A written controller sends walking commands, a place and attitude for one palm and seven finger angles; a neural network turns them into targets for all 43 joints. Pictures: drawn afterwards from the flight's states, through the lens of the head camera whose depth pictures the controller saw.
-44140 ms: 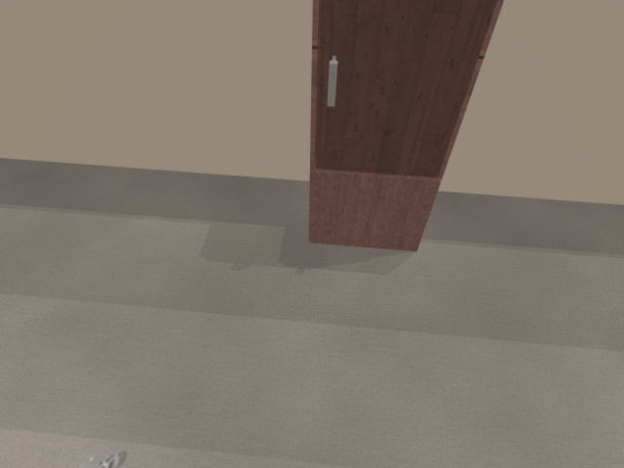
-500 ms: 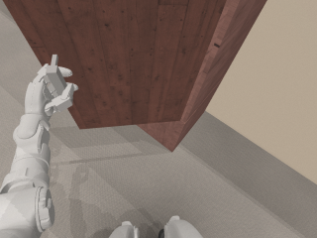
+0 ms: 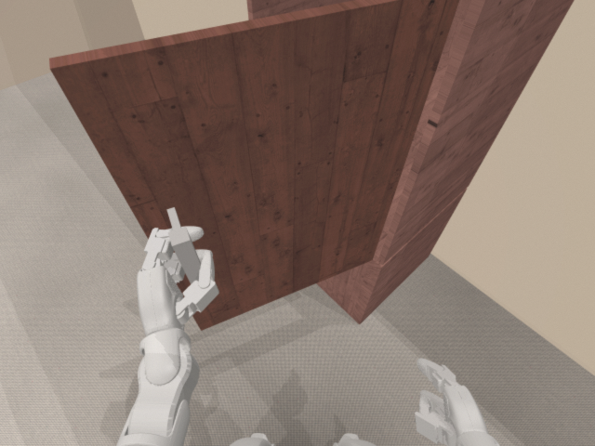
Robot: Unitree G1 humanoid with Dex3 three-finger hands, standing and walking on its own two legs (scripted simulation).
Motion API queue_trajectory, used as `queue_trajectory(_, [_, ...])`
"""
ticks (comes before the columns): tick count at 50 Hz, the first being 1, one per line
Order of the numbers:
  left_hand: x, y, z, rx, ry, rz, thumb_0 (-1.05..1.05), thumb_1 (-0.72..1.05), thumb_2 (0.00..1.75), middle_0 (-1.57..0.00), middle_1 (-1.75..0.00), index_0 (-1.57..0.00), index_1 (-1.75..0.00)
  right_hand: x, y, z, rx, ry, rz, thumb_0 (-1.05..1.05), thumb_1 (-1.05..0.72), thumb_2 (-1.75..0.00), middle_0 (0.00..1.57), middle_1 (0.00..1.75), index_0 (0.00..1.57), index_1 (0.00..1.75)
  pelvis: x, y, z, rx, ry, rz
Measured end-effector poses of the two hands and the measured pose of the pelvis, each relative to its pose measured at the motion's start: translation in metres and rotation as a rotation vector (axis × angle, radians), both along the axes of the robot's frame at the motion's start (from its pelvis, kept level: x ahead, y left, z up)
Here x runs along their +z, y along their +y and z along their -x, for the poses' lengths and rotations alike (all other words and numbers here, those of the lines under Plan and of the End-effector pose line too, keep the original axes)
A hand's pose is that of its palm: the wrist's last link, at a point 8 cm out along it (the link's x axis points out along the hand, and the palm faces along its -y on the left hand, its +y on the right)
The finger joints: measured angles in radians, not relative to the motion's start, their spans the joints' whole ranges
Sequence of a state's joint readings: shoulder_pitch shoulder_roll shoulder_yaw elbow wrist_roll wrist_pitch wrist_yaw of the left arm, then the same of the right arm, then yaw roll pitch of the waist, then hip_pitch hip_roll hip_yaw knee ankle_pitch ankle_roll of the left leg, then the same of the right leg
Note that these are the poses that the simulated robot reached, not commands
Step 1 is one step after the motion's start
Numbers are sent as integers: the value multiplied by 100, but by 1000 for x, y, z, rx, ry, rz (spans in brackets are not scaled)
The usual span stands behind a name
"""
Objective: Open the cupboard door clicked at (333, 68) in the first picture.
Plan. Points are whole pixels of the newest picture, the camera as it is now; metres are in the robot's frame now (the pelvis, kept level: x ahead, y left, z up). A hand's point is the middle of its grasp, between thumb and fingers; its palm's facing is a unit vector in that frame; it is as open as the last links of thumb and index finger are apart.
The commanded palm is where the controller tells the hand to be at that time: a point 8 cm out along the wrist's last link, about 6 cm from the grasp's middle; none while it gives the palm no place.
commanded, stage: pull the door open along its arc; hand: left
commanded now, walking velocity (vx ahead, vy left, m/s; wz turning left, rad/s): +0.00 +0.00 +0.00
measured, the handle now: (186, 250) +0.36 +0.18 +0.05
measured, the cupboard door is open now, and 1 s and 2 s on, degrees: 72 85 84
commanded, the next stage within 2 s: open thumb and fingers to let go in 0.24 s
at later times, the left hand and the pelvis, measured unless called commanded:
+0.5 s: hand (251, 331) +0.25 +0.08 +0.05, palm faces +0.41 -0.91 -0.05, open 6.3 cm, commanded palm +0.21 +0.13 +0.05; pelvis -0.01 -0.06 +0.00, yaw +4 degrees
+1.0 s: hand (246, 325) +0.26 +0.08 +0.05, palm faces +0.38 -0.93 +0.00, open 14.1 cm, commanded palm +0.21 +0.14 +0.05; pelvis -0.01 -0.05 +0.00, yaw +4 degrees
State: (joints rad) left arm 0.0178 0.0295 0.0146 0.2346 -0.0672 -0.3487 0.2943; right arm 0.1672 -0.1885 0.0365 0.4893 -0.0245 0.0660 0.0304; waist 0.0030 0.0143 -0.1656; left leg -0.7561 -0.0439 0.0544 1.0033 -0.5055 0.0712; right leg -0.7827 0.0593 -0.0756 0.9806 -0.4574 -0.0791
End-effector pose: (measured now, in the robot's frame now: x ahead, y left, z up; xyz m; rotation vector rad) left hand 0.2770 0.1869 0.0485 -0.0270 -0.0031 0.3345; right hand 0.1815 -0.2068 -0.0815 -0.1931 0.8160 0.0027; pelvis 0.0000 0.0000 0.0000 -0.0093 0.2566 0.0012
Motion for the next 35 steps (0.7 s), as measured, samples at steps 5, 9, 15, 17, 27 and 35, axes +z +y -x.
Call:
queue_trajectory(5, [2,-17,19,41,26,-19,1,65,75,-35,-129,-36,-132,-3,-6,7,6,15,-18,1,-91,-90,21,30,20,30,3,-14,-1,11,-20,-10])
queue_trajectory(9, [4,-32,36,45,47,-22,1,66,75,-34,-130,-36,-133,-6,-21,19,-9,31,-19,1,-91,-90,21,30,20,30,5,-24,-2,15,-33,-19])
queue_trajectory(15, [4,-59,60,53,53,1,1,67,76,-32,-131,-37,-134,-8,-49,31,-23,33,9,1,-91,-90,21,30,20,30,5,-38,-2,27,-39,-32])
queue_trajectory(17, [4,-67,65,64,47,5,2,68,78,-31,-132,-36,-134,-9,-57,31,-21,26,20,1,-91,-90,21,30,20,30,4,-42,0,32,-36,-35])
queue_trajectory(27, [1,-67,62,79,24,-73,1,57,75,-35,-132,-36,-132,-17,-71,19,-4,-14,25,1,-91,-90,20,30,20,30,-3,-58,12,52,-28,-48])
queue_trajectory(35, [8,-66,57,78,25,-23,1,19,59,-34,-128,-35,-128,-13,-64,14,14,-40,-9,1,-91,-90,20,30,20,30,1,-61,12,54,-35,-52])
